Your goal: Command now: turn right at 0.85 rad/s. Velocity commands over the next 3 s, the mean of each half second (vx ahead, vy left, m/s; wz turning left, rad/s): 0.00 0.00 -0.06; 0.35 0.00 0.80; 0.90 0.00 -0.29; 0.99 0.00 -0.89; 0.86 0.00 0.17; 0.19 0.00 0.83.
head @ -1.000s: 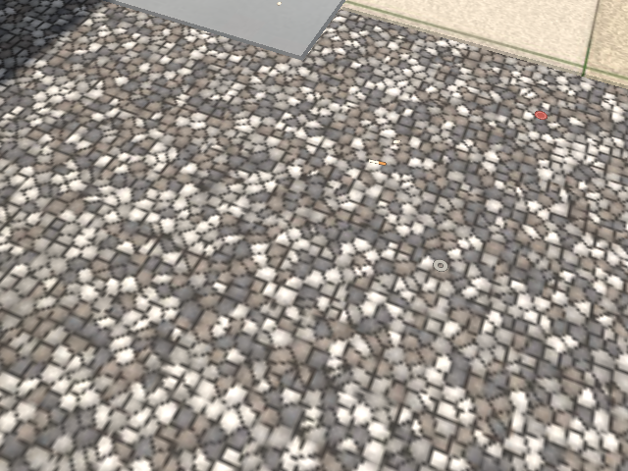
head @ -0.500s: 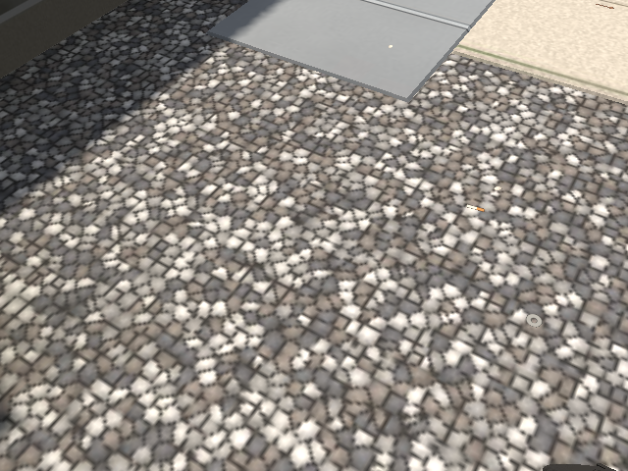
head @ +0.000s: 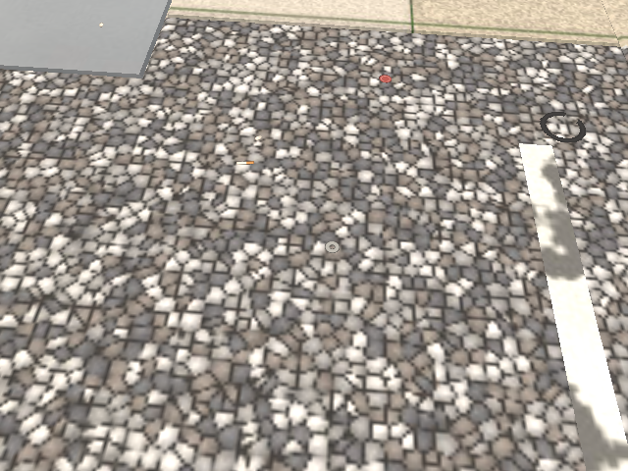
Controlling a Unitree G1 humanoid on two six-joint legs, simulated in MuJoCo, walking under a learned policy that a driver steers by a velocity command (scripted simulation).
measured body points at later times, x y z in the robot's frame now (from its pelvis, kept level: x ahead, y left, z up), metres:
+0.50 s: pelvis +0.02 -0.06 +0.00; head +0.05 -0.07 +0.45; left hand +0.21 +0.18 -0.09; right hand +0.10 -0.36 -0.12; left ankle +0.01 +0.08 -0.67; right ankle +0.01 -0.16 -0.74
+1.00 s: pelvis +0.13 +0.03 +0.00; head +0.13 +0.07 +0.45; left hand +0.18 +0.35 -0.10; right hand +0.26 -0.22 -0.09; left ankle -0.01 +0.06 -0.74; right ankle +0.32 -0.08 -0.67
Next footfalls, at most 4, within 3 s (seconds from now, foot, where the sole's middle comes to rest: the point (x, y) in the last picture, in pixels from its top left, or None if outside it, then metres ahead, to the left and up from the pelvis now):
0.20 right None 0.05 -0.16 -0.78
0.72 left None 0.03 0.08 -0.78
1.18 right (281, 458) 0.47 0.07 -0.78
1.62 left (148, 312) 0.81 0.40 -0.78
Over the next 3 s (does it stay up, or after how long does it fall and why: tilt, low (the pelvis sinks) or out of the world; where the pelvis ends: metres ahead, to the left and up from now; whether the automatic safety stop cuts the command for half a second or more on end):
stays up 1.65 0.12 -0.02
